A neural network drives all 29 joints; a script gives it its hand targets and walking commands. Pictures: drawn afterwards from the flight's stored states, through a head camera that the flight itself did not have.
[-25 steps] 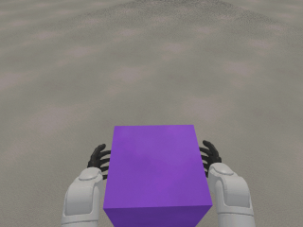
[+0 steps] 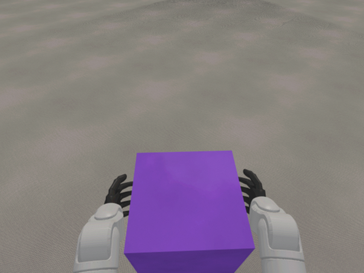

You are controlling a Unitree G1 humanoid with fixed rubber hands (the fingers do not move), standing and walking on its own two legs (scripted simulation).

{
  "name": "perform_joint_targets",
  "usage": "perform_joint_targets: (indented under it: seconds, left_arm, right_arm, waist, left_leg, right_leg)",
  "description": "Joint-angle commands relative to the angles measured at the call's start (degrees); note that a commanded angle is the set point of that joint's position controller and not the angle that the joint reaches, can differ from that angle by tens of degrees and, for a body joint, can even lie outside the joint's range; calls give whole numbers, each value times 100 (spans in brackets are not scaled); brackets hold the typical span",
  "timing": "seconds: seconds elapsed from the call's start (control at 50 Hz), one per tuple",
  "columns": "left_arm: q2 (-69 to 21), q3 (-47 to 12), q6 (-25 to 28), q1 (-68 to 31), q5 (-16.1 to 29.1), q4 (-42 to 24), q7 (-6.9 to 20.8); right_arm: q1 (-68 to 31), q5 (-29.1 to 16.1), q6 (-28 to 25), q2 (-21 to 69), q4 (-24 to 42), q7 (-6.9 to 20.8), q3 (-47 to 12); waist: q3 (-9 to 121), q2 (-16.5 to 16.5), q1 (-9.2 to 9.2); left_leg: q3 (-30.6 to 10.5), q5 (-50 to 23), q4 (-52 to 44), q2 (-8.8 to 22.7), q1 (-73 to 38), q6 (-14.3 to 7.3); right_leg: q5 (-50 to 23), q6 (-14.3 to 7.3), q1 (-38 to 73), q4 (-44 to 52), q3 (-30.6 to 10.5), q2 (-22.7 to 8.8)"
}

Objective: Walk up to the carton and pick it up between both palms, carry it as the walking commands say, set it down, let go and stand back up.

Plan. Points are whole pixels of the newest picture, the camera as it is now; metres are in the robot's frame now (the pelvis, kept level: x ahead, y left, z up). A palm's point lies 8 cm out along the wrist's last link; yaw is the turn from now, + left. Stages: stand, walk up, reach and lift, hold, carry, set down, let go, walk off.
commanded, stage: carry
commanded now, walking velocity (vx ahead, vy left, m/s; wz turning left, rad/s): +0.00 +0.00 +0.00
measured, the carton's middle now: (185, 218) +0.27 +0.00 -0.01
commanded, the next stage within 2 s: none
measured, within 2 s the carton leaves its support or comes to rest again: neither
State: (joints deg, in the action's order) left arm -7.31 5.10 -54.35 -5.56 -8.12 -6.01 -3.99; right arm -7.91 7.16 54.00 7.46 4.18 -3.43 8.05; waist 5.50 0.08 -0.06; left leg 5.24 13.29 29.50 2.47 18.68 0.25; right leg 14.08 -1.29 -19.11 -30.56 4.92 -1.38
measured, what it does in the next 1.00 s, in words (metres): lifts its left foot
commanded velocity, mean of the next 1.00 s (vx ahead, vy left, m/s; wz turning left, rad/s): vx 0.00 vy -0.13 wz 0.00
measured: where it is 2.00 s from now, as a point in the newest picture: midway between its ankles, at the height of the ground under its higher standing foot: outside the picture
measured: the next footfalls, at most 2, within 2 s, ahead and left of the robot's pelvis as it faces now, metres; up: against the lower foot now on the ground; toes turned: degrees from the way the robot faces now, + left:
left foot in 1.16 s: +0.02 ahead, +0.03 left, +0.00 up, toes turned +10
right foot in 1.50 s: +0.03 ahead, -0.36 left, +0.00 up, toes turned -4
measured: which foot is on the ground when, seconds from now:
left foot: down 0.00-0.90, up 0.92-1.00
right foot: down 0.00-1.00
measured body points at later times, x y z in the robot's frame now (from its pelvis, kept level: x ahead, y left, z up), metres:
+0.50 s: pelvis +0.01 +0.00 +0.00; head +0.00 -0.01 +0.45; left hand +0.28 +0.15 +0.05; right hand +0.29 -0.16 +0.05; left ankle +0.02 +0.12 -0.73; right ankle +0.02 -0.10 -0.73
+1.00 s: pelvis +0.00 -0.06 -0.01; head +0.01 -0.07 +0.44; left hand +0.28 +0.08 +0.06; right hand +0.28 -0.22 +0.06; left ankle -0.01 +0.09 -0.70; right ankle +0.02 -0.10 -0.73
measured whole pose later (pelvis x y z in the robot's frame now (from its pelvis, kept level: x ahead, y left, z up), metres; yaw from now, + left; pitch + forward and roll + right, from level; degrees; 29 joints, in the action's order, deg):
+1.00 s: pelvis +0.00 -0.06 -0.01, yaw +1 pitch +5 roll +0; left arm -7.6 3.5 -69.2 -8.6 -6.0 -18.6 -6.5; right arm -9.9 4.4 69.3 7.7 18.7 -5.5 9.8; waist 4.2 0.4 0.1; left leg 3.8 29.7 50.6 6.3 28.7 2.0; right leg 14.9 -7.3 -22.5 -31.7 9.5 2.6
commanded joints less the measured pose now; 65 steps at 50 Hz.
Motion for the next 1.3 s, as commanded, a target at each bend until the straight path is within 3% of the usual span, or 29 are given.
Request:
perform_joint_targets:
  seconds: [0.0,0.04,0.06,0.26,0.28,0.4,0.42,0.44,0.46,0.52,0.6,0.64,0.72,0.76,0.8,0.84,0.88,0.9,0.96,1.02,1.1,1.12,1.14,1.16,1.18,1.2,1.22,1.24,1.28]
  left_arm:
    - [-4383,-3083,237,-2691,1467,-488,1107]
    - [-4479,-3375,185,-2726,1716,-988,1104]
    - [-4362,-3039,239,-2640,1414,-360,1092]
    - [-4512,-3358,19,-2697,1760,-958,1096]
    - [-4255,-2858,112,-2398,1313,-122,1091]
    - [-4376,-3251,41,-2744,1691,-887,1090]
    - [-4237,-2951,86,-2405,1449,-380,1088]
    - [-4376,-3353,47,-2847,1778,-1137,1070]
    - [-4300,-2982,54,-2530,1427,-282,1094]
    - [-4440,-3385,-90,-2730,1763,-935,1075]
    - [-4589,-3562,-217,-2811,1946,-1217,1106]
    - [-4900,-4356,-715,-2977,2643,-2428,1098]
    - [-4646,-4131,-1261,-2562,2481,-1887,1182]
    - [-4711,-4105,-1368,-2845,2513,-1836,1252]
    - [-4865,-4065,-1449,-2893,2517,-1681,1270]
    - [-4975,-4098,-1419,-3178,2618,-1844,1288]
    - [-4989,-4082,-1447,-3166,2671,-1821,1306]
    - [-5057,-4018,-1459,-2990,2619,-1771,1289]
    - [-5090,-3874,-1467,-2715,2510,-1692,1247]
    - [-5273,-3925,-1333,-2912,2525,-2078,1201]
    - [-5128,-3976,-1332,-2696,2435,-2086,1165]
    - [-5170,-4065,-1356,-2792,2471,-2037,1173]
    - [-5088,-4077,-1353,-2762,2456,-2049,1164]
    - [-5056,-4157,-1352,-2728,2460,-2028,1174]
    - [-5030,-4289,-1367,-3022,2589,-2337,1194]
    - [-5230,-4365,-1344,-3200,2614,-2314,1222]
    - [-5219,-4207,-1357,-2875,2589,-2098,1267]
    - [-5350,-4243,-1320,-2938,2662,-2148,1293]
    - [-5248,-4261,-1296,-2967,2676,-2287,1298]
  right_arm:
    - [-2377,-1437,-142,4367,374,1167,-3379]
    - [-2459,-1697,-81,4388,1052,1153,-3764]
    - [-2187,-1355,-155,4256,260,1158,-3298]
    - [-2538,-1754,79,4379,1118,1158,-3727]
    - [-2253,-1341,11,4110,241,1185,-3204]
    - [-2503,-1668,69,4323,944,1137,-3629]
    - [-2232,-1465,27,4204,534,1143,-3395]
    - [-2498,-1738,90,4328,1083,1139,-3669]
    - [-2309,-1410,47,4201,385,1162,-3321]
    - [-2285,-1707,204,4347,841,1170,-3618]
    - [-2598,-1920,330,4487,1299,1164,-3868]
    - [-2628,-2546,833,4759,2427,1141,-4566]
    - [-2110,-2268,1354,4430,1840,1160,-4042]
    - [-2181,-2249,1499,4536,1665,1242,-4018]
    - [-2363,-2256,1580,4692,1565,1286,-4033]
    - [-2679,-2344,1586,4854,1736,1308,-4095]
    - [-2935,-2466,1600,4990,1960,1285,-4188]
    - [-2792,-2444,1625,4957,1875,1282,-4176]
    - [-2627,-2547,1630,5045,1738,1329,-4180]
    - [-3030,-2791,1517,5219,2267,1363,-4410]
    - [-2686,-2631,1536,5026,2191,1339,-4284]
    - [-2656,-2579,1543,4980,2161,1349,-4210]
    - [-2342,-2478,1558,5022,1921,1361,-4150]
    - [-2423,-2484,1514,4954,1932,1388,-4064]
    - [-2038,-2366,1480,5012,1726,1378,-3972]
    - [-2219,-2358,1504,5146,1795,1370,-4032]
    - [-2450,-2382,1495,5164,2039,1351,-4062]
    - [-2459,-2400,1484,5157,2075,1359,-4079]
    - [-2650,-2469,1442,5179,2336,1355,-4160]
  waist:
    - [1463,-36,3]
    - [1327,-129,-4]
    - [1427,104,-19]
    - [1459,-41,-13]
    - [1440,-18,-18]
    - [1320,-158,-1]
    - [1440,-138,-9]
    - [1280,-117,-4]
    - [1241,73,-15]
    - [1303,258,-15]
    - [1405,-341,-16]
    - [1623,-89,-30]
    - [1515,959,6]
    - [1044,881,39]
    - [1077,1056,34]
    - [1133,469,30]
    - [1394,-847,48]
    - [1324,-1242,-54]
    - [1543,-442,-66]
    - [1844,-353,-86]
    - [1860,-672,-83]
    - [1815,-300,-10]
    - [1875,24,105]
    - [1861,1051,146]
    - [1650,2180,121]
    - [1389,1336,74]
    - [1258,381,96]
    - [1315,77,72]
    - [1337,567,25]
  left_leg:
    - [-527,-743,-312,523,-525,-195]
    - [-535,-773,-367,563,-524,-197]
    - [-560,-960,-353,580,-477,-174]
    - [-507,-916,-304,575,-587,-173]
    - [-509,-889,-411,594,-524,-174]
    - [-467,-921,-310,606,-559,-159]
    - [-500,-1000,-266,564,-597,-187]
    - [-497,-945,-323,589,-501,-178]
    - [-501,-848,-373,583,-482,-170]
    - [-469,-796,-444,560,-666,-159]
    - [-529,-983,-355,671,-549,-190]
    - [-762,-1590,-303,1036,-667,-203]
    - [-1379,-2295,-386,1632,-851,-434]
    - [-1622,-1860,-656,1802,-580,-505]
    - [-1461,-1246,-572,1697,-276,-391]
    - [-1105,-1305,-218,1501,-111,-175]
    - [-182,-112,1120,732,498,118]
    - [155,1496,1734,322,1188,237]
    - [-61,2108,2965,257,1664,98]
    - [-29,1638,2431,229,1449,47]
    - [96,1288,752,115,398,-176]
    - [152,459,-277,264,-111,-200]
    - [-290,-454,-806,817,-1307,-317]
    - [-1971,-1689,-924,2202,-2568,-745]
    - [-3632,-3231,-876,3582,-2037,-1716]
    - [-3018,-3391,-836,3336,-1643,-1697]
    - [-2425,-2945,-804,2948,-1460,-1415]
    - [-1873,-2418,-795,2599,-1434,-1061]
    - [-940,-2691,-549,2014,-1290,-629]
  right_leg:
    - [-820,-30,551,470,-647,-673]
    - [-718,-28,431,479,-618,-646]
    - [-832,-33,618,444,-570,-637]
    - [-940,-11,604,419,-562,-632]
    - [-817,-10,637,412,-518,-620]
    - [-1064,2,580,478,-528,-660]
    - [-1164,-6,645,413,-509,-642]
    - [-1029,-7,635,417,-492,-622]
    - [-922,-38,548,488,-552,-676]
    - [-766,-12,432,486,-566,-642]
    - [-845,8,614,434,-408,-575]
    - [-954,23,615,114,-351,-448]
    - [-282,113,42,-373,-218,-268]
    - [414,155,-225,-76,-133,-106]
    - [329,69,23,76,-225,-127]
    - [-244,-41,278,431,-349,-285]
    - [-1533,-363,826,725,-1129,-941]
    - [-2315,-651,1135,905,-1480,-1353]
    - [-3074,-1226,1565,597,-1122,-1283]
    - [-3110,-1245,1754,473,-913,-1095]
    - [-2571,-919,1394,655,-794,-980]
    - [-2513,-911,1153,307,-521,-817]
    - [-2178,-625,86,-203,-299,-614]
    - [3,-180,-1536,-1014,-241,-297]
    - [1790,164,-2210,-2866,-577,62]
    - [1488,51,-2091,-3685,-1389,-243]
    - [1354,92,-2128,-3658,-1461,-169]
    - [1175,172,-2068,-3514,-1386,-196]
    - [746,390,-1781,-2815,-816,-174]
